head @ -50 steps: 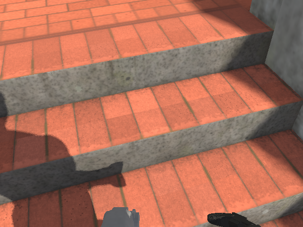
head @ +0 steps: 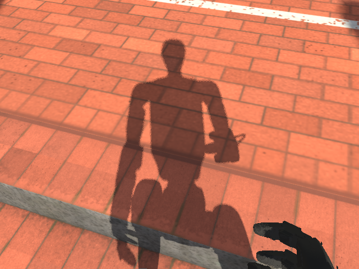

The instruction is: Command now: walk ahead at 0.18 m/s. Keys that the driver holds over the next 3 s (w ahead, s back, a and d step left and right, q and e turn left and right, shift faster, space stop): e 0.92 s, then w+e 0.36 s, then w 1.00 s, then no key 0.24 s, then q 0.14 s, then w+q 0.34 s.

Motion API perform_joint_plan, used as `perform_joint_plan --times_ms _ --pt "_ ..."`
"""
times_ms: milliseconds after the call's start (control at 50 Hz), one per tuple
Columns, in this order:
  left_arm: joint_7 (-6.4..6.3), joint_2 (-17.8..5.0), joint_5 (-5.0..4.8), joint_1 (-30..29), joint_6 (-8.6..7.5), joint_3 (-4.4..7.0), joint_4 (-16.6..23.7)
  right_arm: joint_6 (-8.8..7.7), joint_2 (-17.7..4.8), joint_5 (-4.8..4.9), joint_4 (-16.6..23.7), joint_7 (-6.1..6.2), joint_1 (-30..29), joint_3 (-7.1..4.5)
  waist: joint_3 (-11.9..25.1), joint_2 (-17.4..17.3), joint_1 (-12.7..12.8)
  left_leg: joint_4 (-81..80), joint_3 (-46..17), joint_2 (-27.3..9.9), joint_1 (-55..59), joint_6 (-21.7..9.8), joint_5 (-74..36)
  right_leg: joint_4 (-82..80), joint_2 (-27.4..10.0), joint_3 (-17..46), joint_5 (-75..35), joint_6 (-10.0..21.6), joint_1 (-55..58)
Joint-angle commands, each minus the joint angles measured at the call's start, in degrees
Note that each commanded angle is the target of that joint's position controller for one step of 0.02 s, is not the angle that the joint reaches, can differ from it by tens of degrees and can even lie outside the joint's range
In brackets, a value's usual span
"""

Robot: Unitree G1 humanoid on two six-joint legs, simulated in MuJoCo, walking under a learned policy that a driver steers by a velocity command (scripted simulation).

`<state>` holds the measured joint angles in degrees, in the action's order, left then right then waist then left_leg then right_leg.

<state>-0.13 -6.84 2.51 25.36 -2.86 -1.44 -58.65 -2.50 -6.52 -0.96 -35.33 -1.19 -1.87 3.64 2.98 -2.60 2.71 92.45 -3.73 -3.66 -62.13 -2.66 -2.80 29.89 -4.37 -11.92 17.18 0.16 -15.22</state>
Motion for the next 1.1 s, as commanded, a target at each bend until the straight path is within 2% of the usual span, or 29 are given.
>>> perform_joint_plan --times_ms 20,60,80,100,140,160,180,200,220,240,280,360,380,400,420,460,480,500,520,540,580,620,740,800,820,960,1040,1060,1100 --pt "-1.57 -8.9 -2.19 -7.0 -0.37 1.65 6.8 0.11 -1.7 -1.31 0.9 0.2 -2.5 0.42 3.6 7.2 -2.0 -24.0 8.8 -2.4 22.5 1.8 -1.7 -11.6 -6.6 5.0 -33.7 8.6 -3.7" --pt "-2.67 -11.0 -2.39 2.7 3.01 2.84 4.7 -0.27 -1.6 -0.39 2.8 -0.55 -10.3 0.29 1.0 7.5 2.3 -35.8 15.3 3.7 19.8 3.5 22.2 -10.7 -4.0 8.4 -42.8 9.8 11.5" --pt "-3.02 -11.7 -1.21 1.4 3.41 3.28 6.9 -0.46 -5.3 0.02 1.5 -0.47 -7.8 -1.21 2.1 8.3 2.7 -48.9 12.2 5.7 26.6 4.0 15.6 -6.1 -5.0 12.2 -57.9 8.6 15.5" --pt "-3.08 -14.2 -1.76 0.5 3.37 4.2 8.5 -0.51 -7.1 0.6 0.3 0.04 -1.6 -2.52 5.3 12.9 -0.2 -62.7 9.4 6.3 32.7 4.3 8.0 -2.4 -5.7 14.5 -62.8 7.7 21.2" --pt "-2.2 -13.6 -3.49 -3.0 1.92 5.07 10.6 -0.55 -11.6 0.98 -3.8 1.5 8.5 -4.67 7.7 15.7 -3.7 -82.7 3.0 0.8 51.4 3.4 -8.9 6.8 -3.0 15.0 -42.2 4.5 15.4" --pt "-0.76 -7.5 -1.5 -4.1 0.11 4.02 11.6 0.85 -16.5 -0.27 -7.1 3.11 17.0 -6.51 11.3 0.8 -5.8 -68.9 -2.8 -9.1 80.8 0.8 -52.0 25.4 0.9 12.7 -5.8 1.7 -15.7" --pt "0.78 -1.8 -1.28 -3.9 -2.73 2.74 12.4 3.0 -18.7 -1.06 -8.0 4.21 23.6 -7.52 19.1 -12.4 -7.9 -56.6 -10.9 -22.5 97.8 -9.6 -84.0 49.7 6.7 13.4 23.8 -1.0 -40.4" --pt "0.55 -2.8 -3.62 -7.0 -3.46 3.41 12.0 3.77 -17.3 -3.51 -6.8 4.5 26.9 -7.87 23.1 -8.6 -12.1 -60.8 -12.5 -28.0 92.0 -16.7 -78.1 75.7 7.1 19.0 28.8 -2.1 -47.2" --pt "0.14 -3.4 -5.28 -11.9 -2.4 3.51 14.4 4.1 -15.8 -3.51 -6.8 4.29 22.9 -7.8 19.2 -7.2 -10.2 -64.1 -11.0 -26.9 87.7 -16.6 -58.2 89.1 5.5 18.5 28.2 -2.5 -53.9" --pt "-0.76 -1.9 -5.9 -16.2 -0.41 2.9 17.3 3.95 -12.7 -1.32 -6.9 4.31 17.0 -7.21 12.0 -8.9 -7.2 -67.2 -8.0 -24.6 81.8 -13.6 -41.2 95.2 3.3 17.7 27.3 -3.6 -59.7" --pt "-1.8 1.1 -4.72 -20.3 2.56 0.93 22.9 3.81 -7.3 1.34 -9.4 4.73 11.3 -5.73 1.4 -5.8 -1.7 -74.4 -2.0 -21.6 67.3 -6.1 -20.7 94.4 0.4 18.0 26.0 -4.2 -58.5" --pt "-0.71 0.5 -2.51 -23.1 2.84 -1.87 32.7 4.97 -11.3 0.62 -10.9 5.68 8.1 -6.65 -2.4 -6.2 3.3 -80.5 13.1 -10.8 50.0 -2.7 -8.8 73.2 -0.6 11.8 11.4 -3.2 -48.8" --pt "0.23 1.2 -1.53 -23.1 2.49 -2.69 35.0 5.5 -14.8 0.21 -10.1 6.3 4.9 -7.27 0.3 -7.9 5.9 -82.4 15.7 -9.2 45.7 -2.2 -12.7 60.7 -3.3 13.0 8.9 -1.4 -38.8" --pt "0.26 -0.5 -2.17 -22.0 2.84 -2.67 34.1 5.79 -18.8 0.59 -9.6 6.44 6.3 -8.47 2.1 -7.9 5.1 -85.2 16.6 -7.1 41.3 -4.8 -14.0 48.0 1.5 4.4 15.2 -1.1 -27.0" --pt "0.17 -3.9 -2.1 -16.8 3.26 -0.68 30.3 4.72 -21.4 -0.29 -8.3 5.42 7.0 -9.11 6.5 -7.9 3.8 -81.7 14.8 -12.2 44.2 -7.8 -42.2 53.4 5.6 -0.7 13.4 0.3 -16.7" --pt "0.39 -9.1 -0.8 -5.9 3.71 1.6 27.7 3.6 -23.8 2.37 -7.5 4.37 5.2 -9.49 13.3 -7.3 7.6 -66.3 15.5 -13.7 59.1 -6.0 -72.7 43.3 6.8 4.0 8.7 5.3 -14.6" --pt "0.55 -13.6 -0.4 -3.3 3.96 3.54 27.3 3.02 -22.0 3.37 -7.5 3.6 7.8 -8.97 14.8 -3.6 8.1 -53.5 12.8 -12.0 58.5 -3.8 -65.9 30.2 8.2 12.8 5.0 8.7 -9.7" --pt "-0.68 -21.8 -0.6 -4.2 4.7 6.13 27.5 2.7 -17.1 1.38 -4.6 2.58 9.6 -7.65 16.6 22.1 5.6 -31.2 11.0 -0.6 37.0 2.0 -11.3 9.0 -3.1 44.5 2.4 18.1 1.5" --pt "-1.78 -23.8 2.06 -10.6 5.13 6.29 31.4 1.94 -16.5 0.34 -7.0 0.57 12.0 -7.81 22.5 22.4 3.8 -2.4 -2.5 9.6 30.7 3.9 23.3 -7.6 -10.0 69.9 13.5 23.4 2.1" --pt "-1.77 -19.3 1.82 -16.9 4.51 4.28 32.6 1.56 -13.4 1.45 -6.0 -0.77 11.9 -7.27 17.7 15.8 1.1 10.8 -8.4 7.3 25.1 3.1 22.3 -8.3 -10.3 65.4 18.4 18.5 -5.4" --pt "-1.23 -11.3 -1.78 -19.4 3.7 2.83 28.4 2.08 -7.9 0.38 -1.3 0.63 7.5 -5.26 -0.2 6.8 -2.9 12.0 -4.0 5.0 16.9 1.3 18.0 -0.7 -4.0 47.8 26.2 10.5 -19.5" --pt "-0.84 -7.9 -2.14 -20.8 3.57 2.31 25.8 2.02 -6.7 0.01 -0.5 1.56 12.1 -4.51 -2.7 7.8 -6.3 16.8 -1.5 4.6 15.8 0.8 13.7 3.0 0.5 39.4 24.5 7.7 -22.5" --pt "-1.6 -8.7 -1.82 -18.5 4.25 2.17 27.8 2.04 -6.2 -0.9 3.0 4.02 12.4 -3.59 0.1 7.7 -5.3 11.7 -0.2 4.0 11.7 3.0 4.4 2.1 2.9 33.9 7.4 8.8 -15.5" --pt "-3.8 -10.0 -1.74 -17.8 6.07 2.58 30.7 3.0 -5.5 -0.24 5.6 5.54 8.5 -3.13 1.8 11.0 -2.7 1.1 0.9 4.7 10.6 7.2 10.9 -2.7 1.3 39.1 2.6 9.9 -8.7" --pt "-4.18 -9.9 -0.98 -19.2 6.26 2.38 32.9 3.27 -5.7 0.43 5.3 5.57 8.8 -3.57 4.0 10.0 -2.3 3.2 -0.4 5.3 11.5 8.5 11.7 -3.2 -0.3 42.6 1.8 11.3 -6.4" --pt "-4.29 -8.9 -2.22 -21.1 5.83 3.36 35.4 3.32 -4.8 1.54 4.5 4.3 12.7 -3.43 4.4 11.8 -3.1 -26.9 1.1 5.7 24.5 8.3 21.1 -5.8 1.3 41.6 7.5 11.3 -3.9" --pt "-2.35 -8.7 -2.92 -17.6 5.42 4.39 32.5 1.76 -9.3 3.21 1.5 3.28 17.0 -6.06 0.1 15.2 -4.0 -62.9 1.6 4.1 41.8 2.6 24.9 -6.4 1.9 43.9 19.1 12.5 -5.4" --pt "-1.75 -7.6 -3.52 -16.9 5.17 4.48 31.6 1.6 -10.5 2.06 -0.3 3.08 18.6 -6.9 -0.9 12.9 -3.7 -68.5 1.2 3.0 48.5 1.5 18.7 -0.7 4.6 40.7 19.3 10.7 -8.8" --pt "-0.17 -4.1 -5.09 -17.6 2.86 3.49 32.1 0.77 -16.8 -1.26 -1.4 2.58 28.0 -8.44 0.6 -9.6 -5.6 -74.3 -24.8 -15.7 67.1 -6.6 17.0 33.1 16.5 22.3 16.3 3.1 -35.0"
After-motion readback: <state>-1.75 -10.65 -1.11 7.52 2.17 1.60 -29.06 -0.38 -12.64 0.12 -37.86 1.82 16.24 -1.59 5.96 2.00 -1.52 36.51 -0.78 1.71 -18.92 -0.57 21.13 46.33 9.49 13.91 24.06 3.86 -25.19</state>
